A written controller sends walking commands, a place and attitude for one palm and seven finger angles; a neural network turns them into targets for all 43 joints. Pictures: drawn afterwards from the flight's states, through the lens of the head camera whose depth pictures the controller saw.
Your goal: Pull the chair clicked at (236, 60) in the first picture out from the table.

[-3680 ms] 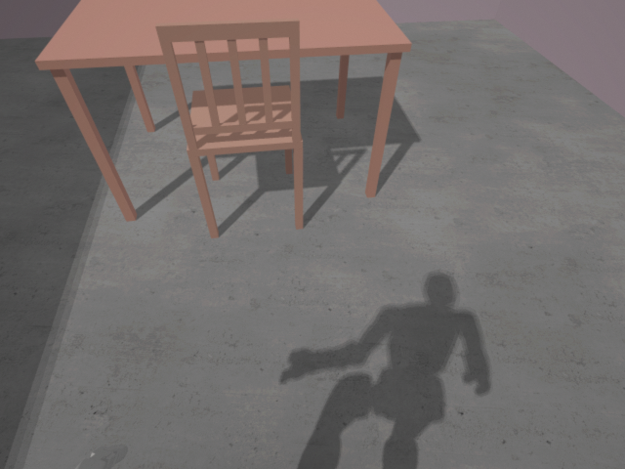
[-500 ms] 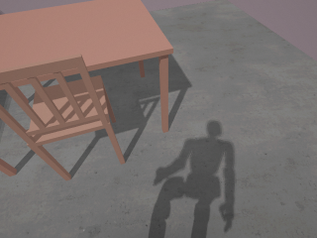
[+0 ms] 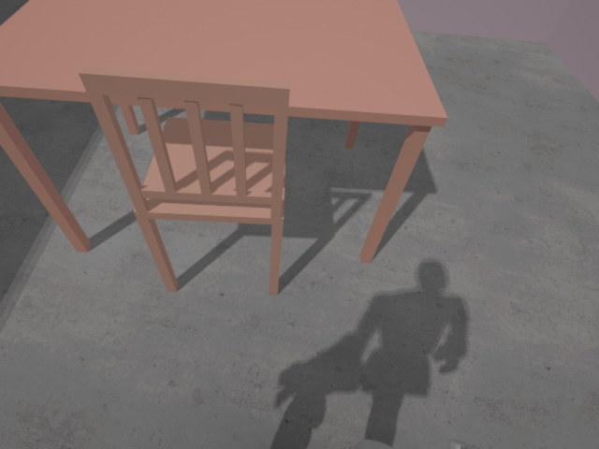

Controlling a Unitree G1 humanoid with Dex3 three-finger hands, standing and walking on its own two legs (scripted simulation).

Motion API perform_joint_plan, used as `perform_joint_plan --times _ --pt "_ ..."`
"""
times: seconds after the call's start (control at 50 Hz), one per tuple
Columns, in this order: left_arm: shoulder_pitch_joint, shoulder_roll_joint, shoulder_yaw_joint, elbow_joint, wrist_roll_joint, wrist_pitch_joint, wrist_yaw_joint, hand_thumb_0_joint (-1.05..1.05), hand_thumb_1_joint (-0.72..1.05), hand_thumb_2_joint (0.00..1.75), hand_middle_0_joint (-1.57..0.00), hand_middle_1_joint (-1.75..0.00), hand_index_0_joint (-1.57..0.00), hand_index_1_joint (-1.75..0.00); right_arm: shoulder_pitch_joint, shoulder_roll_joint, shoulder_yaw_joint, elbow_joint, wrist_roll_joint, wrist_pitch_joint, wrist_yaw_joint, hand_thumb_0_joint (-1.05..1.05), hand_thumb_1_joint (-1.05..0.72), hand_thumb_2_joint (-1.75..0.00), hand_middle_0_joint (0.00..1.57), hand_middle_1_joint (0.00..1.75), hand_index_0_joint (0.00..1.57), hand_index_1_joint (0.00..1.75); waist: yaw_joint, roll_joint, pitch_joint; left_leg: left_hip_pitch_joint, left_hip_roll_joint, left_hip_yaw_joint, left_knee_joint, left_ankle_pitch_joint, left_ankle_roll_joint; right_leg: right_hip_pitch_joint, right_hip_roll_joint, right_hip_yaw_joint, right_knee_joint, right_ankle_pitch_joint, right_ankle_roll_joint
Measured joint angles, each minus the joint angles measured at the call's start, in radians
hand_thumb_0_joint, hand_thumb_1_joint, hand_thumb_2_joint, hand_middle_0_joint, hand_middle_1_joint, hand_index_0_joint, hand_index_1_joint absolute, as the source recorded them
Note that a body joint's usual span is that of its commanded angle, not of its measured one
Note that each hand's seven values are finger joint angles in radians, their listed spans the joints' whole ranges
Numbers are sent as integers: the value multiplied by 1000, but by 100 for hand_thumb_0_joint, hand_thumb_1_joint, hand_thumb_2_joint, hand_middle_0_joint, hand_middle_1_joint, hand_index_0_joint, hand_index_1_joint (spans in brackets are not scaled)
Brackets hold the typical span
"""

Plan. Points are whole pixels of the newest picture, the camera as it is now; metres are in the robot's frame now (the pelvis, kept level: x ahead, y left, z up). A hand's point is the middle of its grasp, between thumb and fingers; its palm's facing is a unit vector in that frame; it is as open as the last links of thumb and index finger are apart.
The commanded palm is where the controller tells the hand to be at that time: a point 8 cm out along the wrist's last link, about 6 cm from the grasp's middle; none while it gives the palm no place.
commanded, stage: take the last steps up to it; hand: left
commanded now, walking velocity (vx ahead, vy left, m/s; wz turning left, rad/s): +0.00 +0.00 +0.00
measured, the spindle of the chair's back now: (199, 150) +0.70 +0.28 -0.09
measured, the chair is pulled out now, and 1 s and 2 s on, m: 0.00 0.00 0.00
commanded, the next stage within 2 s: come to a stop and stand still in 0.90 s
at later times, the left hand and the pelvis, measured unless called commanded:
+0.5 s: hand out of the picture +0.03 +0.12 -0.15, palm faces +0.13 -0.97 -0.22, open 7.3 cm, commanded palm none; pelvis +0.06 -0.05 +0.01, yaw +5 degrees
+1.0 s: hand (199, 432) +0.16 +0.16 -0.18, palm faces +0.17 -0.97 -0.17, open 7.4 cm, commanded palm none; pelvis +0.22 +0.00 +0.00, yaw +4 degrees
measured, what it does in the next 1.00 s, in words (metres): walks ahead: right foot, then left foot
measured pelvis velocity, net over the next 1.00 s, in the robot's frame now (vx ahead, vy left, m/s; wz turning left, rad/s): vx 0.22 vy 0.00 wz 0.08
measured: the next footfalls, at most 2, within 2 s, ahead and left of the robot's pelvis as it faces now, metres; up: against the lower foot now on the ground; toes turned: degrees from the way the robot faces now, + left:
right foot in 0.32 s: +0.05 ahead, -0.13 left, +0.00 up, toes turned +0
left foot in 0.84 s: +0.27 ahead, +0.10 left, +0.00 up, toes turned +12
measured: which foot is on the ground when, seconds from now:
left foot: down 0.00-0.34, up 0.36-0.82, down 0.84-1.00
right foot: up 0.00-0.30, down 0.32-0.84, up 0.86-1.00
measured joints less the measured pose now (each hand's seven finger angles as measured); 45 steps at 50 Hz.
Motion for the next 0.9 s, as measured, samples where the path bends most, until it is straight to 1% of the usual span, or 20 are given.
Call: perform_joint_plan --times 0.06,0.12,0.26,0.3,0.32,0.34,0.38,0.4,0.44,0.48,0.56,0.6,0.64,0.72,0.76,0.8,0.82,0.84,0.86,0.9 --pt "3 -6 -5 0 -1 -5 0 1 91 90 -19 -30 -20 -30 23 14 8 15 4 0 -1 0 -91 -90 20 30 20 30 -4 14 -9 24 -15 -14 -68 40 6 -2 5 24 -27 38 7" --pt "8 -17 -11 6 0 -9 0 1 91 90 -19 -30 -19 -30 54 32 12 33 3 -2 1 0 -91 -90 20 30 20 30 -13 25 -26 39 -28 -26 -105 59 6 26 12 33 -105 31 6" --pt "11 -61 -34 20 6 -28 -13 1 91 90 -19 -30 -19 -30 144 30 -6 89 -7 -12 1 0 -92 -90 20 30 20 30 -52 48 -68 60 -51 -42 -119 52 -1 134 37 13 -355 -27 -27" --pt "11 -76 -38 19 5 -40 -16 1 91 90 -19 -30 -19 -30 172 26 -9 111 -7 -9 1 0 -92 -90 20 30 20 30 -58 54 -75 58 -53 -46 -96 34 -9 183 53 2 -458 -3 -37" --pt "15 -82 -39 16 6 -50 -17 1 91 90 -19 -30 -20 -30 187 25 -10 121 -5 -7 2 0 -92 -90 20 30 20 30 -58 53 -79 52 -55 -47 -71 16 -15 219 59 -3 -531 19 -42" --pt "16 -90 -40 16 8 -61 -16 1 91 90 -20 -30 -20 -30 199 22 -13 134 -2 -4 2 0 -92 -90 20 30 20 30 -56 61 -79 37 -51 -53 -20 -33 -19 239 67 -9 -571 79 -65" --pt "30 -111 -43 15 9 -78 -9 1 91 90 -20 -30 -20 -30 222 17 -17 160 -2 10 7 0 -91 -90 20 30 20 30 -48 79 -86 -20 -39 -68 144 -159 -21 263 82 -30 -582 99 -99" --pt "45 -116 -43 17 6 -86 -4 1 92 89 -20 -30 -20 -30 229 16 -19 171 -6 15 12 0 -91 -90 20 30 20 30 -43 81 -94 -57 -34 -72 233 -171 -20 281 86 -36 -603 95 -108" --pt "82 -124 -42 27 1 -100 1 1 92 89 -20 -30 -20 -30 230 14 -25 183 -10 18 22 0 -91 -90 20 30 20 30 -37 77 -101 -125 -17 -69 376 -131 -24 324 91 -35 -667 104 -116" --pt "113 -134 -45 46 -2 -109 3 1 92 89 -20 -30 -20 -30 221 11 -31 179 -12 10 27 0 -91 -90 20 30 20 30 -43 77 -94 -184 8 -70 466 -65 -34 366 97 -37 -730 126 -117" --pt "157 -159 -56 85 -5 -124 2 1 92 89 -20 -30 -20 -30 194 8 -38 168 -10 -7 26 0 -91 -90 20 30 20 30 -53 84 -65 -269 52 -80 523 28 -53 432 110 -56 -811 137 -121" --pt "176 -171 -60 99 -4 -132 4 1 91 89 -20 -30 -20 -30 174 10 -36 167 -9 -6 24 0 -91 -90 20 30 19 30 -46 84 -52 -289 67 -74 506 38 -59 456 113 -62 -828 129 -121" --pt "194 -183 -63 113 -1 -137 6 1 91 89 -20 -30 -20 -30 148 12 -35 166 -7 -4 24 0 -91 -90 20 30 19 30 -34 84 -41 -296 76 -63 463 33 -59 475 114 -65 -835 114 -119" --pt "225 -196 -65 138 3 -138 10 1 91 89 -20 -30 -20 -30 81 21 -26 156 -5 -7 28 0 -91 -90 19 30 19 30 -4 81 -23 -273 71 -31 332 20 -46 514 111 -68 -838 72 -106" --pt "237 -196 -65 150 5 -135 12 1 91 89 -20 -30 -20 -30 41 31 -19 143 -3 -15 29 0 -91 -90 19 30 19 30 8 73 -14 -241 55 -12 254 4 -31 528 105 -66 -824 43 -96" --pt "247 -191 -62 161 4 -130 12 1 91 89 -20 -30 -20 -30 7 42 -11 125 -3 -33 26 0 -91 -90 19 30 19 30 14 59 -4 -187 26 5 161 3 -11 529 93 -63 -771 -6 -84" --pt "254 -190 -61 167 2 -128 12 1 91 89 -20 -30 -20 -30 -4 46 -6 114 -5 -46 23 0 -91 -90 19 30 19 30 13 56 -1 -145 13 13 102 33 1 513 87 -60 -704 -40 -81" --pt "259 -189 -59 173 -3 -124 10 1 91 89 -20 -30 -20 -30 -12 49 -3 103 -8 -62 19 0 -91 -90 20 30 19 30 8 59 -3 -116 11 11 75 46 12 472 84 -58 -590 -72 -80" --pt "247 -182 -58 178 -10 -115 9 1 91 89 -20 -30 -20 -30 -18 57 -2 95 -10 -74 12 0 -91 -90 20 30 19 30 3 47 2 -114 5 17 100 21 10 406 74 -39 -419 -94 -82" --pt "213 -161 -51 175 -14 -101 11 1 91 89 -20 -30 -20 -30 -14 73 5 87 -2 -84 4 0 -91 -90 20 30 20 30 6 22 4 -81 -6 35 109 -23 1 267 70 10 -101 -108 -93"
